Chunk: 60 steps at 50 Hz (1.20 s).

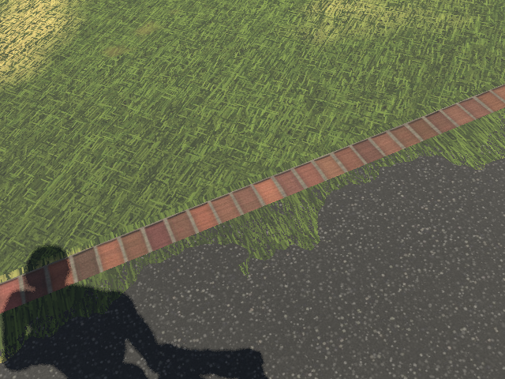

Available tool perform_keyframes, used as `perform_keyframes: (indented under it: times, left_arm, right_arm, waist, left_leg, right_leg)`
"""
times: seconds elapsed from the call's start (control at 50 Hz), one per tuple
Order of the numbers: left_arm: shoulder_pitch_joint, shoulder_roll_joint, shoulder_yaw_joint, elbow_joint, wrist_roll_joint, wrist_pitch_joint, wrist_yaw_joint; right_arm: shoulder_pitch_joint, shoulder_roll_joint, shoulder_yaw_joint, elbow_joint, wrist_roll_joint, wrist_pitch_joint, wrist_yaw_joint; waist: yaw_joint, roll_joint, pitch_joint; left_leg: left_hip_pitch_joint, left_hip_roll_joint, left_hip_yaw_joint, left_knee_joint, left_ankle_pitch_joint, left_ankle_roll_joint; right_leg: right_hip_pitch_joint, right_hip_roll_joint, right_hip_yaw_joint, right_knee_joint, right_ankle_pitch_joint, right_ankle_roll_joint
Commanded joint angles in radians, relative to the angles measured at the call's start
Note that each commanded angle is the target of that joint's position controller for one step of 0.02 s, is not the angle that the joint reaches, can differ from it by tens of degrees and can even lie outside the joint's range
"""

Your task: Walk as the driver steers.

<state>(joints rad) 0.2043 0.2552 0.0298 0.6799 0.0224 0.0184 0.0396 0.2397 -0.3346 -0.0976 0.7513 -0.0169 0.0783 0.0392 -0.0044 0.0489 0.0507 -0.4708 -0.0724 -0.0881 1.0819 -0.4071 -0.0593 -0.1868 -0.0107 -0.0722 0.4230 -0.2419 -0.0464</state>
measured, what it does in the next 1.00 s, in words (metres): steps on the spot: left foot, then right foot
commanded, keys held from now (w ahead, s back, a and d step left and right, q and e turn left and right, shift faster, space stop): q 0.04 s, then no key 0.58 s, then w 0.38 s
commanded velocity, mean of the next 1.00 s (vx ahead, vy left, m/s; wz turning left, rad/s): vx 0.10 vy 0.00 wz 0.16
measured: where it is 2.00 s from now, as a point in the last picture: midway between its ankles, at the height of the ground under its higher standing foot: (260, 349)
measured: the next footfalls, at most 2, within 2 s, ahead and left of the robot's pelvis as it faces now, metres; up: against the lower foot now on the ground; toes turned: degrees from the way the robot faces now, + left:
left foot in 0.20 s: +0.01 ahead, +0.12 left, +0.00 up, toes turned +4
right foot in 0.58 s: +0.02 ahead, -0.09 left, +0.00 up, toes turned +8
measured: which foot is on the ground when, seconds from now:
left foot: up 0.00-0.18, down 0.20-1.00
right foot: down 0.00-0.20, up 0.22-0.56, down 0.58-0.88, up 0.90-1.00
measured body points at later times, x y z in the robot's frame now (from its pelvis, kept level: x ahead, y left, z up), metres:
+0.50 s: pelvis -0.02 +0.04 +0.00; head +0.00 +0.06 +0.45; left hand +0.01 +0.31 -0.14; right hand +0.16 -0.18 -0.11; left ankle -0.03 +0.12 -0.74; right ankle -0.01 -0.10 -0.72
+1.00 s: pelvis +0.05 +0.05 +0.00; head +0.05 +0.06 +0.45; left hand +0.08 +0.32 -0.14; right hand +0.07 -0.22 -0.13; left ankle -0.01 +0.12 -0.74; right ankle +0.02 -0.08 -0.69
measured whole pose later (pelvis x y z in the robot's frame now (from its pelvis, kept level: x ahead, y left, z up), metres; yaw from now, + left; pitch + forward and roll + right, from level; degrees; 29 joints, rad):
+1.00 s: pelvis +0.05 +0.05 +0.00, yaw +7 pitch +0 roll +0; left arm 0.27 0.26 0.05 0.92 0.02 -0.02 -0.03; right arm 0.39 -0.25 -0.03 0.99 -0.03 -0.06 0.00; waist -0.03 -0.03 0.00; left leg -0.10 -0.05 0.04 0.37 -0.27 0.08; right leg -0.35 -0.01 0.00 0.91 -0.38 -0.09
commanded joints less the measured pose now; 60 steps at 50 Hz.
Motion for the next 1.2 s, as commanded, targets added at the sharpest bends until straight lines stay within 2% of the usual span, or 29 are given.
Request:
perform_keyframes:
  times: [0.02, 0.14, 0.18, 0.2, 0.22, 0.24, 0.26, 0.28, 0.3, 0.32, 0.36, 0.52, 0.56, 0.58, 0.6, 0.64, 0.68, 0.74, 0.8, 0.86, 0.88, 0.9, 0.92, 0.94, 0.98, 1.02, 1.06, 1.14, 1.2]
  left_arm:
    - [0.071, 0.175, 0.053, -0.03, 0.002, -0.008, 0.0]
    - [0.053, 0.204, 0.062, -0.007, 0.002, -0.005, -0.028]
    - [0.032, 0.201, 0.058, 0.004, -0.016, 0.004, -0.031]
    - [0.069, 0.174, 0.052, 0.013, -0.018, 0.005, -0.033]
    - [0.125, 0.061, 0.021, -0.019, 0.005, 0.01, -0.042]
    - [0.042, 0.087, 0.021, -0.035, -0.008, 0.03, -0.028]
    - [0.025, 0.129, 0.032, -0.023, -0.015, 0.042, -0.026]
    - [0.026, 0.129, 0.035, -0.005, -0.018, 0.043, -0.03]
    - [0.05, 0.137, 0.038, 0.019, -0.018, 0.04, -0.034]
    - [0.071, 0.146, 0.043, 0.035, -0.007, 0.042, -0.037]
    - [0.104, 0.128, 0.038, 0.064, -0.005, 0.042, -0.04]
    - [0.08, 0.078, 0.019, 0.106, -0.014, 0.04, -0.018]
    - [0.117, 0.065, 0.01, 0.133, -0.004, 0.023, -0.011]
    - [0.126, 0.093, 0.011, 0.139, 0.007, 0.008, -0.008]
    - [0.07, 0.155, 0.021, 0.139, -0.002, -0.001, -0.013]
    - [0.063, 0.105, 0.011, 0.158, -0.007, -0.013, -0.029]
    - [0.093, 0.138, 0.025, 0.177, -0.001, -0.006, -0.028]
    - [0.147, 0.171, 0.044, 0.201, -0.003, -0.001, -0.028]
    - [0.11, 0.163, 0.05, 0.197, 0.001, -0.02, -0.034]
    - [0.037, 0.154, 0.057, 0.193, -0.015, -0.029, -0.043]
    - [0.019, 0.132, 0.053, 0.186, -0.01, -0.033, -0.042]
    - [-0.025, 0.066, 0.034, 0.157, -0.004, -0.042, -0.047]
    - [-0.059, 0.033, 0.024, 0.111, -0.006, -0.051, -0.052]
    - [-0.079, 0.105, 0.04, 0.112, 0.009, -0.054, -0.053]
    - [-0.031, 0.089, 0.037, 0.146, -0.001, -0.068, -0.072]
    - [-0.036, 0.084, 0.036, 0.158, 0.015, -0.067, -0.085]
    - [-0.073, 0.063, 0.029, 0.145, 0.019, -0.059, -0.09]
    - [-0.232, 0.031, 0.009, 0.081, 0.011, -0.054, -0.091]
    - [-0.292, 0.034, 0.003, 0.051, 0.002, -0.052, -0.087]
  right_arm:
    - [-0.06, -0.044, 0.002, -0.091, 0.006, -0.006, 0.007]
    - [-0.063, -0.022, 0.026, -0.105, 0.02, -0.013, -0.003]
    - [-0.008, -0.013, 0.033, -0.082, 0.004, -0.029, -0.016]
    - [0.002, -0.054, 0.029, -0.078, -0.016, -0.043, -0.024]
    - [0.005, -0.127, 0.027, -0.101, -0.023, -0.056, -0.031]
    - [0.025, -0.157, 0.016, -0.088, 0.004, -0.063, -0.039]
    - [0.0, -0.099, 0.032, -0.074, 0.007, -0.066, -0.038]
    - [-0.059, -0.051, 0.051, -0.072, 0.007, -0.067, -0.04]
    - [-0.103, -0.037, 0.058, -0.073, -0.001, -0.064, -0.045]
    - [-0.101, -0.045, 0.058, -0.067, 0.003, -0.067, -0.054]
    - [-0.085, -0.029, 0.067, -0.05, 0.005, -0.071, -0.057]
    - [-0.081, -0.031, 0.07, 0.022, -0.003, -0.075, -0.057]
    - [-0.101, -0.018, 0.075, 0.036, 0.008, -0.078, -0.062]
    - [-0.085, 0.006, 0.083, 0.043, 0.007, -0.083, -0.062]
    - [-0.034, 0.012, 0.079, 0.058, 0.01, -0.08, -0.057]
    - [-0.043, -0.007, 0.074, 0.106, 0.003, -0.072, -0.058]
    - [-0.038, -0.027, 0.061, 0.12, -0.004, -0.067, -0.051]
    - [-0.082, 0.016, 0.067, 0.102, -0.021, -0.079, -0.032]
    - [-0.068, 0.017, 0.065, 0.105, -0.014, -0.106, -0.019]
    - [0.079, 0.032, 0.062, 0.171, -0.004, -0.126, -0.021]
    - [0.165, 0.01, 0.053, 0.205, -0.006, -0.133, -0.028]
    - [0.281, -0.051, 0.038, 0.23, -0.017, -0.143, -0.04]
    - [0.351, -0.136, 0.018, 0.245, -0.012, -0.144, -0.04]
    - [0.295, -0.101, 0.025, 0.242, -0.018, -0.141, -0.042]
    - [0.18, -0.048, 0.04, 0.207, -0.013, -0.155, -0.04]
    - [0.176, -0.018, 0.052, 0.213, -0.007, -0.169, -0.044]
    - [0.228, -0.005, 0.058, 0.244, 0.0, -0.175, -0.045]
    - [0.27, -0.004, 0.065, 0.279, 0.0, -0.172, -0.048]
    - [0.282, -0.021, 0.062, 0.296, -0.003, -0.173, -0.049]
  waist:
    - [0.048, -0.209, -0.068]
    - [0.038, -0.256, -0.094]
    - [-0.016, -0.213, -0.097]
    - [-0.016, -0.117, -0.123]
    - [0.025, 0.173, -0.175]
    - [-0.04, 0.185, -0.14]
    - [-0.02, 0.094, -0.091]
    - [0.003, 0.085, -0.047]
    - [0.026, 0.087, -0.035]
    - [0.024, 0.11, -0.036]
    - [0.028, 0.079, -0.08]
    - [0.009, 0.076, -0.049]
    - [0.046, 0.025, -0.06]
    - [0.039, -0.016, -0.077]
    - [-0.028, -0.113, -0.033]
    - [0.006, -0.127, -0.032]
    - [0.019, -0.186, -0.002]
    - [0.042, -0.235, 0.11]
    - [0.02, -0.185, 0.091]
    - [-0.055, -0.156, 0.068]
    - [-0.086, -0.105, 0.053]
    - [-0.135, 0.079, 0.024]
    - [-0.145, 0.239, 0.045]
    - [-0.101, 0.089, 0.111]
    - [-0.028, 0.017, 0.093]
    - [-0.018, 0.015, 0.052]
    - [-0.022, 0.024, 0.038]
    - [-0.047, 0.036, 0.071]
    - [-0.053, 0.061, 0.086]
  left_leg:
    - [-0.108, 0.016, 0.056, -0.095, -0.035, -0.009]
    - [0.156, 0.009, 0.128, -0.408, -0.054, 0.052]
    - [0.308, 0.008, 0.132, -0.705, 0.172, 0.08]
    - [0.446, 0.083, 0.012, -0.811, 0.278, 0.096]
    - [0.602, 0.403, -0.34, -0.813, 0.598, 0.149]
    - [0.413, 0.459, -0.331, -0.752, 0.809, 0.308]
    - [0.405, 0.396, -0.263, -0.76, 0.764, 0.318]
    - [0.37, 0.34, -0.197, -0.779, 0.695, 0.287]
    - [0.367, 0.287, -0.151, -0.788, 0.667, 0.252]
    - [0.374, 0.263, -0.121, -0.78, 0.728, 0.247]
    - [0.39, 0.249, -0.086, -0.768, 0.771, 0.245]
    - [0.304, 0.244, -0.147, -0.767, 0.446, 0.248]
    - [0.23, 0.219, -0.146, -0.746, 0.353, 0.192]
    - [0.185, 0.192, -0.14, -0.73, 0.298, 0.154]
    - [0.203, 0.108, -0.072, -0.755, 0.223, 0.133]
    - [0.331, 0.085, -0.044, -0.74, 0.184, 0.128]
    - [0.267, 0.035, 0.007, -0.63, -0.039, 0.154]
    - [0.079, 0.018, 0.114, -0.443, -0.037, 0.15]
    - [0.081, 0.062, 0.113, -0.417, -0.04, 0.151]
    - [0.392, 0.011, 0.175, -0.654, 0.094, 0.166]
    - [0.528, 0.027, 0.122, -0.704, 0.071, 0.171]
    - [0.636, 0.225, -0.171, -0.863, -0.142, 0.203]
    - [0.651, 0.428, -0.561, -1.017, -0.386, 0.299]
    - [0.57, 0.451, -0.548, -1.001, -0.348, 0.335]
    - [0.537, 0.355, -0.361, -0.995, -0.143, 0.288]
    - [0.548, 0.297, -0.22, -0.998, 0.092, 0.258]
    - [0.56, 0.276, -0.137, -0.979, 0.306, 0.258]
    - [0.503, 0.248, -0.033, -0.967, 0.508, 0.259]
    - [0.476, 0.259, -0.005, -0.962, 0.581, 0.252]
  right_leg:
    - [0.219, -0.253, 0.152, -0.055, 0.557, -0.165]
    - [0.108, -0.26, 0.113, 0.01, 0.586, -0.156]
    - [0.038, -0.232, 0.076, 0.092, 0.512, -0.1]
    - [-0.066, -0.202, 0.041, 0.174, 0.353, -0.037]
    - [-0.268, -0.109, -0.042, 0.388, -0.252, 0.039]
    - [-0.25, -0.03, 0.036, 0.445, -0.392, 0.05]
    - [-0.256, -0.047, 0.076, 0.492, -0.353, 0.054]
    - [-0.256, -0.048, 0.088, 0.487, -0.29, 0.055]
    - [-0.244, -0.047, 0.085, 0.466, -0.236, 0.061]
    - [-0.234, -0.037, 0.071, 0.478, -0.201, 0.067]
    - [-0.191, -0.025, 0.071, 0.473, -0.174, 0.076]
    - [-0.046, 0.004, 0.056, 0.14, -0.131, 0.054]
    - [0.104, -0.02, 0.08, -0.064, 0.094, 0.039]
    - [0.175, -0.096, 0.166, -0.094, 0.157, 0.029]
    - [0.087, -0.137, 0.213, -0.067, 0.194, 0.001]
    - [-0.016, -0.111, 0.195, -0.103, -0.015, -0.005]
    - [-0.041, -0.094, 0.23, -0.146, -0.373, -0.037]
    - [-0.041, -0.256, 0.446, -0.291, -0.618, -0.146]
    - [-0.028, -0.274, 0.433, -0.313, -0.475, -0.166]
    - [-0.176, -0.164, 0.264, -0.201, -0.384, -0.12]
    - [-0.272, -0.119, 0.213, -0.096, -0.374, -0.099]
    - [-0.397, -0.033, 0.098, 0.177, -0.311, -0.061]
    - [-0.582, 0.07, 0.014, 0.413, -0.31, -0.045]
    - [-0.607, 0.002, 0.106, 0.544, -0.261, -0.062]
    - [-0.569, -0.049, 0.121, 0.578, -0.107, -0.059]
    - [-0.533, -0.064, 0.084, 0.57, -0.02, -0.029]
    - [-0.542, -0.06, 0.051, 0.56, 0.022, 0.0]
    - [-0.516, -0.048, -0.006, 0.391, 0.096, 0.033]
    - [-0.413, -0.027, -0.027, 0.247, 0.135, 0.01]
Velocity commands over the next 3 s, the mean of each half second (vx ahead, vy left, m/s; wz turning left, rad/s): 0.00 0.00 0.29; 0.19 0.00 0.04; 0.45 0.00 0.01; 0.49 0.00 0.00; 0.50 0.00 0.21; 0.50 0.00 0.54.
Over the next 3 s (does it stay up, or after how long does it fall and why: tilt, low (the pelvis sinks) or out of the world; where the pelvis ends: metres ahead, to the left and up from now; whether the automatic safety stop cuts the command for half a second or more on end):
stays up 1.09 0.20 -0.03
